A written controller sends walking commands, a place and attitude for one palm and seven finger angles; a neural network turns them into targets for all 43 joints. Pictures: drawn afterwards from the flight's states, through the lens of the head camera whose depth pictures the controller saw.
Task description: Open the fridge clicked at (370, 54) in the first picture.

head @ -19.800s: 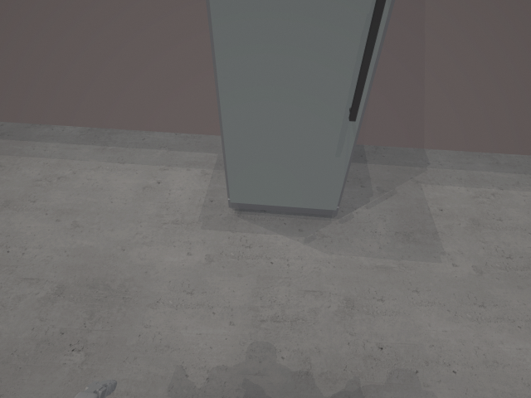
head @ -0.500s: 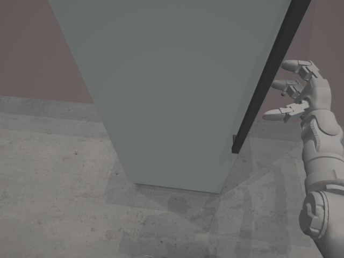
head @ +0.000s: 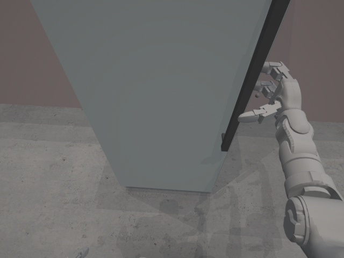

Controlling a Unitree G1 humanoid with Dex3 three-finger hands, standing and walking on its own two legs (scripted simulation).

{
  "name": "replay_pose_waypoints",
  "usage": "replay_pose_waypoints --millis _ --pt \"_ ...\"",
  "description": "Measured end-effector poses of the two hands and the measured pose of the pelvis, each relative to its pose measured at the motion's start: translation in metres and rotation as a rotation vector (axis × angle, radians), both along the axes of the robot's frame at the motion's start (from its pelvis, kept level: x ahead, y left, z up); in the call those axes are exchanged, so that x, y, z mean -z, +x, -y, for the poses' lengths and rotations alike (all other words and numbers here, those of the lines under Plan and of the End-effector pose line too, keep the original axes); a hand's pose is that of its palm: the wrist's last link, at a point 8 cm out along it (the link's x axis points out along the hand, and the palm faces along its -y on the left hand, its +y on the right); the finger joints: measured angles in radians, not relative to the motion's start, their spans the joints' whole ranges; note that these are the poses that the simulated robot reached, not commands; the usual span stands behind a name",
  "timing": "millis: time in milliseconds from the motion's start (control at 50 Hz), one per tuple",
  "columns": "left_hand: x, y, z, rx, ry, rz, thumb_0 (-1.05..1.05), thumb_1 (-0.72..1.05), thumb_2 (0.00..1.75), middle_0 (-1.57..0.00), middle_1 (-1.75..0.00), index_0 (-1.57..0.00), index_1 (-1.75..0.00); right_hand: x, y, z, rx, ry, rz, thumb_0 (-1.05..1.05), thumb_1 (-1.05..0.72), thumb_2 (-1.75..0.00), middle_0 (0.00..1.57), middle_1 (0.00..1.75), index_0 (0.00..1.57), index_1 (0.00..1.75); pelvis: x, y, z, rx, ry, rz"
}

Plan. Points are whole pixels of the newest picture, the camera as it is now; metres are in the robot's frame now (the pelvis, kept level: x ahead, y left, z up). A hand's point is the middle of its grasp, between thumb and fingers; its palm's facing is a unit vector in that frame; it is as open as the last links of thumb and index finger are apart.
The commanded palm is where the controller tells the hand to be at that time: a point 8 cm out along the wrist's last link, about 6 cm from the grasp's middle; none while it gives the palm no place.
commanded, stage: slide the fingers in behind the handle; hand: right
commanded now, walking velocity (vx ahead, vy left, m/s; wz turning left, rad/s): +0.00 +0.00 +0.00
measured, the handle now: (241, 93) +0.50 -0.11 +0.11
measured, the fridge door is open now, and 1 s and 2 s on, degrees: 0 0 0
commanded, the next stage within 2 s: grip the handle and tug to test in 1.16 s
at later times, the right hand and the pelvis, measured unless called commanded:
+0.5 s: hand (244, 94) +0.46 -0.11 +0.14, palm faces -0.04 +1.00 -0.01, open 14.0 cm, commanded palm +0.43 -0.15 +0.14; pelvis -0.01 +0.02 +0.00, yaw +1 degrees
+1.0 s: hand (240, 94) +0.46 -0.10 +0.14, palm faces -0.05 +1.00 -0.01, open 14.0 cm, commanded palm +0.44 -0.15 +0.14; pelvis -0.01 +0.01 +0.00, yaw +1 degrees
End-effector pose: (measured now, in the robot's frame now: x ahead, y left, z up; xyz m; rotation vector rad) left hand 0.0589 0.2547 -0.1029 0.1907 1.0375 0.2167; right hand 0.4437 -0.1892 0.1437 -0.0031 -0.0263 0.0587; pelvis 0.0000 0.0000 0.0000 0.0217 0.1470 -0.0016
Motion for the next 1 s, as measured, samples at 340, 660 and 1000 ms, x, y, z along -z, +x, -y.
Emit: replay_pose_waypoints --millis 340,660,1000 --pt "0.002 -0.016 -0.013 -0.027 -0.01 -0.016 0.01 0.91 0.9 -0.2 -0.3 -0.21 -0.3 0.001 -0.001 -0.027 -0.003 0.011 -0.005 -0.01 0.51 -0.3 0.3 1.21 0.3 1.21 -0.001 -0.005 -0.013 -0.009 -0.011 0.008" --pt "0.001 -0.02 -0.021 -0.044 -0.012 -0.01 0.01 0.91 0.9 -0.2 -0.3 -0.2 -0.3 -0.002 -0.008 -0.038 0.003 0.011 -0.004 -0.01 0.51 -0.3 0.31 1.2 0.3 1.2 -0.003 -0.007 -0.018 -0.014 -0.014 0.022" --pt "0.001 -0.016 -0.013 -0.042 -0.019 -0.002 0.01 0.91 0.9 -0.2 -0.3 -0.21 -0.3 -0.001 -0.002 -0.038 0.012 -0.003 -0.001 -0.01 0.51 -0.3 0.3 1.2 0.3 1.2 -0.003 -0.006 -0.014 -0.018 -0.015 0.015"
